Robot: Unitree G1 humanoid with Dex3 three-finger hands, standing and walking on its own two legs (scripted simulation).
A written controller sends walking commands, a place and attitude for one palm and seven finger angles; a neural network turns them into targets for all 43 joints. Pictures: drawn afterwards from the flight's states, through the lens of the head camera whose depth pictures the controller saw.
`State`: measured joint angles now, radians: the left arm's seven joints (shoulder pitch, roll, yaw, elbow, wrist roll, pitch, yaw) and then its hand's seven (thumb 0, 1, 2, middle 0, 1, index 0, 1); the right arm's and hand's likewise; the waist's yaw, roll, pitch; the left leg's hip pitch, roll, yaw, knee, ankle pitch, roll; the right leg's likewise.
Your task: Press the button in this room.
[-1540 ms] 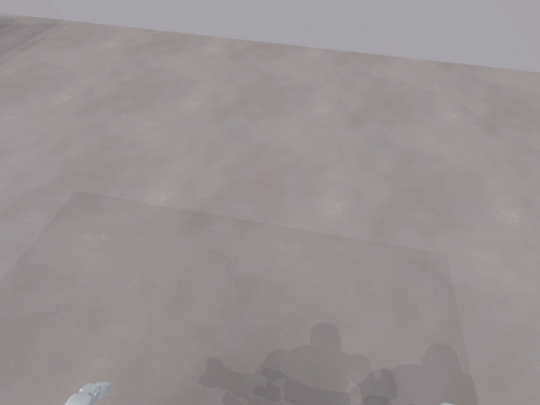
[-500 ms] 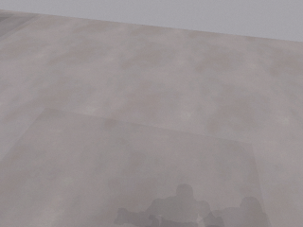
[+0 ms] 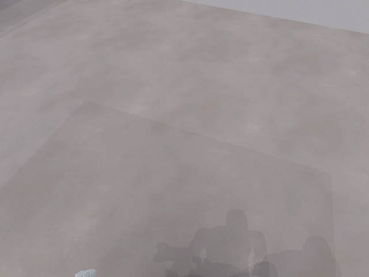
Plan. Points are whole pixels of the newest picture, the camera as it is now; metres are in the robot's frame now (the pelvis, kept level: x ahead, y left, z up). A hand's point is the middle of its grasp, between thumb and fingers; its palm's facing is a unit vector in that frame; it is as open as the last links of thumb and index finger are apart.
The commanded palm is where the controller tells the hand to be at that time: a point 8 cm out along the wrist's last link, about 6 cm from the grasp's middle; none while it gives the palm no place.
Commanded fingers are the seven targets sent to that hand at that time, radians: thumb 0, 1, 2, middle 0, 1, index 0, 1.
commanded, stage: turn or walk to find it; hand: left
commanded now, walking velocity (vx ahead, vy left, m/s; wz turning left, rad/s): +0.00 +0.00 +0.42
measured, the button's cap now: out of the picture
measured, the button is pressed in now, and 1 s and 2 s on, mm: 0 0 0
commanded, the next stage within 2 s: none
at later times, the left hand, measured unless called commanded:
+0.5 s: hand out of the picture -0.07 +0.17 -0.17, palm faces +0.28 -0.93 -0.23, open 7.4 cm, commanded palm none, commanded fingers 0.00 0.90 0.90 -0.20 -0.30 -0.20 -0.30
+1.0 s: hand out of the picture -0.05 +0.21 -0.15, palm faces +0.44 -0.86 -0.27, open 7.4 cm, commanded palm none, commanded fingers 0.00 0.90 0.90 -0.20 -0.30 -0.20 -0.30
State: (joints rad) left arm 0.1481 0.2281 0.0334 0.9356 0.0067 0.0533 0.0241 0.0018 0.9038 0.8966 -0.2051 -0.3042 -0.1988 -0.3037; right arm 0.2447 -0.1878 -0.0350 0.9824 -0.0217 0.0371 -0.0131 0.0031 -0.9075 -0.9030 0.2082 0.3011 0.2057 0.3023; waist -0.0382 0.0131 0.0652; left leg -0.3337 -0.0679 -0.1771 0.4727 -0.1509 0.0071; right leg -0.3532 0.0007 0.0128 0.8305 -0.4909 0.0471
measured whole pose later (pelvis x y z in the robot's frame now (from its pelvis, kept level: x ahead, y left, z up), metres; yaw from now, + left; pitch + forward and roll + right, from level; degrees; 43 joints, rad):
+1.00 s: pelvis -0.06 -0.02 +0.00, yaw +26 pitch -1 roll +1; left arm 0.16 0.21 0.05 0.90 0.01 0.04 0.02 0.00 0.91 0.90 -0.20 -0.30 -0.20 -0.30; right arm 0.22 -0.20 -0.05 0.96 -0.02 0.04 -0.01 0.00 -0.91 -0.90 0.21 0.30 0.20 0.30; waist -0.03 0.01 0.05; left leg -0.27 -0.05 -0.07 0.52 -0.25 0.01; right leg -0.30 -0.04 -0.03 0.65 -0.35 0.07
